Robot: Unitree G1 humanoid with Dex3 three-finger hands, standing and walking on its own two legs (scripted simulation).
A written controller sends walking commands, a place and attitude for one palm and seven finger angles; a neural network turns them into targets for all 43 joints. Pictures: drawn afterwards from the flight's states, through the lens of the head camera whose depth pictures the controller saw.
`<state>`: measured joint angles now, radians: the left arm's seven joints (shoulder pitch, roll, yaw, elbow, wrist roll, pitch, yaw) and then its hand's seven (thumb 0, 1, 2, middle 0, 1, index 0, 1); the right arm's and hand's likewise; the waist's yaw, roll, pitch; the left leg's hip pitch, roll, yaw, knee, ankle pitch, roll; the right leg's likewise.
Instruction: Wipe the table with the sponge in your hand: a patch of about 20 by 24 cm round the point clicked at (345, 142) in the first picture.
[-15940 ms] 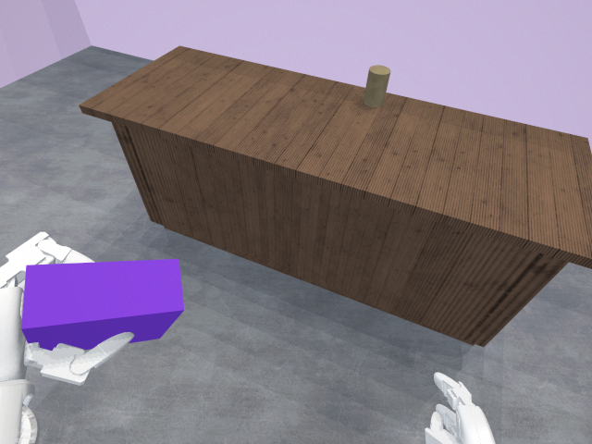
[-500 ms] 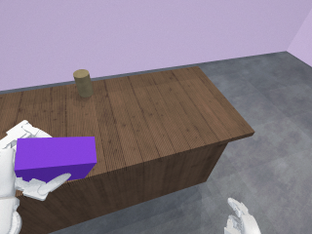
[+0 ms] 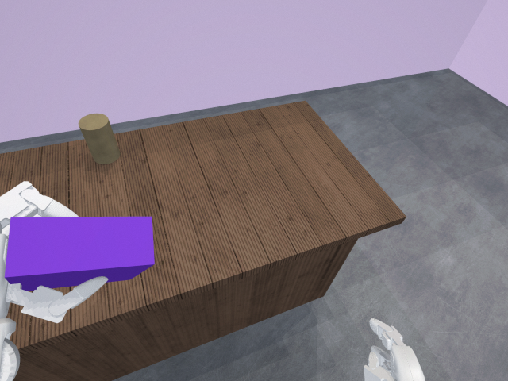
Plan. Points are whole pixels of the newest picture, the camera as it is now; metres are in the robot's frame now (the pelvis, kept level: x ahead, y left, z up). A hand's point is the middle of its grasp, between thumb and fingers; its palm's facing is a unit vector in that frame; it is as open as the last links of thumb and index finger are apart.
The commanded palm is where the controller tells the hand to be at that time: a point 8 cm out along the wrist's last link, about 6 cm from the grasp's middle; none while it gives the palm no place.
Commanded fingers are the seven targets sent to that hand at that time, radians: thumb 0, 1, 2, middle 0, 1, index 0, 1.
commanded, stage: shuffle to correct the standing spot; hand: left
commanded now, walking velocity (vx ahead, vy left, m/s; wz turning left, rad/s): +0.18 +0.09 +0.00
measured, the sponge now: (103, 253) +0.23 +0.20 +0.14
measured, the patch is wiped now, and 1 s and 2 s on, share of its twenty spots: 0.00 0.00 0.00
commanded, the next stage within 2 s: come to a stop and stand still in 0.24 s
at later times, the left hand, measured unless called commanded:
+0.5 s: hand (40, 217) +0.25 +0.27 +0.17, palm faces +0.38 -0.85 -0.37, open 9.8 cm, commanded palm +0.20 +0.31 +0.19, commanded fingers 0.00 0.10 1.30 -1.20 -1.60 -1.20 -1.60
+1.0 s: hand (14, 223) +0.24 +0.30 +0.17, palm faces +0.41 -0.85 -0.33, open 9.8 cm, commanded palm +0.18 +0.33 +0.19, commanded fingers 0.00 0.10 1.30 -1.20 -1.60 -1.20 -1.60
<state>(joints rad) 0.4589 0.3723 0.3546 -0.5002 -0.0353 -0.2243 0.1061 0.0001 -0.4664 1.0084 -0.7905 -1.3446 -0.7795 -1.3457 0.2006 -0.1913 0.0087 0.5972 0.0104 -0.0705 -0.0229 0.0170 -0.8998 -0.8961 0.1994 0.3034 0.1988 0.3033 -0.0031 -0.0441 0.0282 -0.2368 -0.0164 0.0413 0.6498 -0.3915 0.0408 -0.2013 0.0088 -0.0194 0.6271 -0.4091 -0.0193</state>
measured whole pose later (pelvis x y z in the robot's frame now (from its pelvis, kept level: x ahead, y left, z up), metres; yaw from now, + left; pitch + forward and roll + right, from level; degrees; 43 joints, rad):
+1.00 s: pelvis +0.03 +0.05 +0.02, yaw +1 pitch -3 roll -2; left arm 0.40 0.33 0.32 -0.47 -0.03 -0.13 0.11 0.00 -0.47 1.01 -0.79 -1.34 -0.78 -1.34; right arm 0.22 -0.19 0.04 0.62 0.00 -0.14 -0.06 0.02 -0.90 -0.90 0.20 0.30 0.20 0.30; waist 0.02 -0.01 0.04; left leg -0.29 0.04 0.01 0.45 -0.12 0.00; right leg -0.17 0.01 -0.06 0.42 -0.21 0.00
